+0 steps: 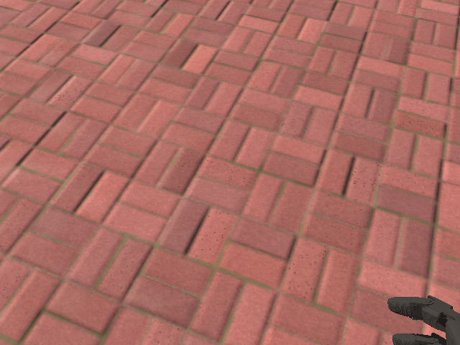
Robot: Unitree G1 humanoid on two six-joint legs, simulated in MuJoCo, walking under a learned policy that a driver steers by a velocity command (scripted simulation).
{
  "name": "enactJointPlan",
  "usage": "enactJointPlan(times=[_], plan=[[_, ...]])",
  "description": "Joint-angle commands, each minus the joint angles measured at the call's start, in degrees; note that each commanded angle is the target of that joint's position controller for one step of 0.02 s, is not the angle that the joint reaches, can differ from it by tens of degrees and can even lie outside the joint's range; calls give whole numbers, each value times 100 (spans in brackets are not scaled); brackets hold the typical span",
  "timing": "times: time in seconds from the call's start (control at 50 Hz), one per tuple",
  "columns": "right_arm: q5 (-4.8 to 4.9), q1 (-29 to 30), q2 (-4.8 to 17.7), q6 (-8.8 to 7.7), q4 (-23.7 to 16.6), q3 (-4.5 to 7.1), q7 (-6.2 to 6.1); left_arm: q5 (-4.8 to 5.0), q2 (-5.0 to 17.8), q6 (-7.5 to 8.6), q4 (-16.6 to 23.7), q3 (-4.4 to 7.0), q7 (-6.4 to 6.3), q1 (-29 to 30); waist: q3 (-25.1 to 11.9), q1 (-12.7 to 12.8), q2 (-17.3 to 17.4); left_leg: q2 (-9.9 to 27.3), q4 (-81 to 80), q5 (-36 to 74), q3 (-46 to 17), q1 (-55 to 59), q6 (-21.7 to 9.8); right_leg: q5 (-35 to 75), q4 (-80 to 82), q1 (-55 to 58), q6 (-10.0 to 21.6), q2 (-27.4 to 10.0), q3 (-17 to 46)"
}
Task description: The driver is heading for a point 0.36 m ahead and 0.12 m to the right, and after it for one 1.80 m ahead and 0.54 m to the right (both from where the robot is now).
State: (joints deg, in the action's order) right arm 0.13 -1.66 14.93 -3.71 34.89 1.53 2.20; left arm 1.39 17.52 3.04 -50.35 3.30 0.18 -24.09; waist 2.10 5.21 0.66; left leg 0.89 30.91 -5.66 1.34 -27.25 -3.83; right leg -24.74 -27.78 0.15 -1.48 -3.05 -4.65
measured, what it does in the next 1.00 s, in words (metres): walks ahead, turning right: right foot, then left foot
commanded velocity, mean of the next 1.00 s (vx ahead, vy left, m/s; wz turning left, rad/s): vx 0.11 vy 0.00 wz -0.44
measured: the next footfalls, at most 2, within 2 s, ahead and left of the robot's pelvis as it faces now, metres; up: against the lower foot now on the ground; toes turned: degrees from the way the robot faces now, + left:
right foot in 0.46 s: +0.24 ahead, -0.13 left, +0.00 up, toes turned -16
left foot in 0.90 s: +0.30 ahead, +0.09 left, +0.00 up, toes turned -33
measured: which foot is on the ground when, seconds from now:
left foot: down 0.00-0.48, up 0.50-0.88, down 0.90-1.00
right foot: down 0.00-0.00, up 0.02-0.44, down 0.46-0.90, up 0.92-1.00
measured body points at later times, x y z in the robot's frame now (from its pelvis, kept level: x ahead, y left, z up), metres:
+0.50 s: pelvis +0.16 -0.01 +0.00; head +0.20 -0.04 +0.45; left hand +0.39 +0.21 -0.08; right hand +0.22 -0.32 -0.12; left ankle +0.11 +0.11 -0.71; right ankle +0.20 -0.12 -0.73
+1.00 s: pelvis +0.20 +0.02 +0.01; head +0.24 +0.02 +0.46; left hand +0.49 +0.18 -0.08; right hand +0.16 -0.29 -0.08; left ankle +0.27 +0.12 -0.72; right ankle +0.16 -0.10 -0.67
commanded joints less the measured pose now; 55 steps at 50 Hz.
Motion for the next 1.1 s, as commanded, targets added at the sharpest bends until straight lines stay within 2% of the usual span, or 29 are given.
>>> enactJointPlan(times=[0.02,0.04,0.06,0.08,0.1,0.16,0.2,0.28,0.36,0.42,0.44,0.46,0.48,0.5,0.52,0.54,0.56,0.58,0.62,0.7,0.82,0.88,0.9,0.92,0.94,0.96,1.0,1.02,1.1], plan=[[-135,-2304,1533,39,133,528,-159,-74,225,207,500,-99,-5,-239,-2578,-1146,1362,2454,-951,770,-3950,4973,-1519,-975,-4245,-3607,76,529,887],[-110,-1972,1181,25,117,409,-146,86,809,217,506,88,-6,101,-1764,-1174,800,2266,-978,1324,-3067,4181,-1302,-843,-4650,-3892,73,268,1261],[-84,-1619,947,-2,135,336,-128,118,782,189,581,97,-23,385,-1188,-965,679,2004,-961,2125,-2105,3507,-1125,-557,-4514,-3918,72,29,1063],[-66,-1270,720,-41,182,276,-85,41,666,119,542,97,-66,452,-841,-743,426,1697,-1071,2576,-1474,2867,-967,-262,-4161,-3743,13,-150,983],[-56,-986,570,-84,194,250,-63,-14,621,9,488,135,-104,372,-670,-541,532,1507,-1257,2677,-1021,2346,-837,4,-3875,-3399,-32,-292,962],[-171,-573,628,-199,310,294,-98,-22,355,-246,440,134,-148,134,-528,-238,564,1411,-1668,3224,-315,1526,-910,673,-3711,-2814,-207,-194,834],[-167,-485,715,-186,413,329,-201,-66,279,-294,652,126,-159,436,-383,-235,534,1416,-1783,3160,29,1501,-910,1123,-3143,-3004,-252,-241,820],[-107,-561,870,-9,576,372,-380,-92,164,-292,984,81,-1,1042,-412,-471,426,1371,-1767,2745,519,1817,-838,2010,-1923,-2836,-182,-258,592],[12,-681,1068,183,723,452,-385,-99,299,-369,1325,145,152,1422,-356,-606,338,1636,-1408,2464,531,2318,-809,1627,-1336,-2890,1,-206,435],[141,-634,1145,291,757,502,-387,-88,383,-437,1528,215,216,1460,-326,-543,388,1749,-770,2491,508,2501,-625,1118,-881,-2749,242,-56,244],[183,-590,1113,316,764,501,-399,-86,417,-431,1531,254,211,1290,-406,-412,327,1611,-297,2620,653,2447,-447,1407,-411,-2361,376,100,117],[166,-800,1010,320,840,484,-396,-116,636,-408,1465,357,153,900,-655,-256,34,1261,537,2556,859,2219,-144,2370,141,-1583,583,269,188],[-27,-899,847,281,726,427,-382,-139,1326,-396,1480,554,8,481,-1033,-194,-1077,686,2084,990,1115,1119,359,5223,269,-388,1059,-619,1576],[-219,-992,549,265,485,296,-346,-270,1718,-361,1623,583,-24,548,-1549,-420,-1967,-353,3760,-3409,612,-650,785,6202,285,665,2454,-1927,3665],[-131,-672,816,284,598,362,-290,-231,1203,-300,1671,451,34,573,-1958,-95,-953,-198,4252,-3468,-511,-751,711,5459,477,557,2436,-1811,3505],[37,-474,865,312,519,383,-279,-186,1066,-243,1710,399,44,908,-1479,-226,-715,-63,4252,-3024,-561,-954,613,4838,558,141,2141,-1560,2921],[21,-465,806,340,589,386,-336,-90,935,-241,1709,379,20,1192,-1149,-375,-324,69,3904,-2592,-568,-1021,596,4020,649,-220,1799,-1243,2596],[-49,-409,887,374,588,420,-400,-30,821,-280,1753,337,-25,1438,-909,-464,-330,134,3531,-2244,-579,-947,630,3544,756,-599,1617,-1076,2428],[-48,-575,791,413,630,416,-416,-124,832,-336,1832,328,-93,1616,-891,-640,-661,-21,3150,-1839,-491,-408,724,3380,868,-1141,1531,-773,2208],[-17,-534,606,405,645,344,-434,-112,957,-382,1837,395,-199,1496,-1012,-539,-757,-150,2031,-1574,-562,-77,880,2856,824,-1192,1502,-661,2311],[37,-491,720,314,598,379,-319,-114,972,-490,1906,409,-188,1587,-867,-421,-1070,-295,857,-1488,-625,483,763,1697,804,-1407,1363,-576,3048],[29,-999,748,218,744,430,-237,-24,879,-562,1941,368,-213,1730,-872,-699,-1019,-245,-682,-647,-457,1355,506,1703,407,-1576,1034,-323,3062],[-62,-1143,1049,219,755,504,-249,-45,658,-569,1919,302,-224,1510,-912,-629,-521,500,-1113,-455,-1041,1884,242,1042,-175,-2026,709,16,2687],[-189,-926,1590,275,699,600,-286,-71,402,-531,2036,239,-218,1379,-621,-304,1143,1630,-1485,117,-2501,2027,-500,-393,-1297,-3121,340,1022,1501],[-335,-832,1365,248,580,548,-278,-164,831,-451,2037,359,-223,1453,-557,-495,1446,2236,-1636,445,-3279,1501,-1259,-1176,-2700,-3227,71,972,1448],[-281,-498,1101,223,453,460,-307,-126,1063,-441,1886,456,-204,1297,-478,-374,987,2017,-1542,514,-2836,1402,-1225,-859,-3442,-3173,7,870,1636],[-59,-199,829,221,425,380,-339,-131,858,-520,1611,439,-239,1084,-348,-284,668,1360,-1302,481,-1914,1601,-751,-261,-3897,-3293,-171,863,1580],[-13,-269,754,225,456,332,-350,-130,687,-551,1580,386,-243,1090,-324,-342,650,1292,-1234,838,-1738,1694,-756,-131,-3999,-3311,-257,866,1588],[-56,-565,680,292,589,277,-377,-91,259,-536,1698,180,-219,1496,-500,-570,897,1029,-1080,1217,-1194,2160,-754,34,-2388,-2740,-427,547,1115]])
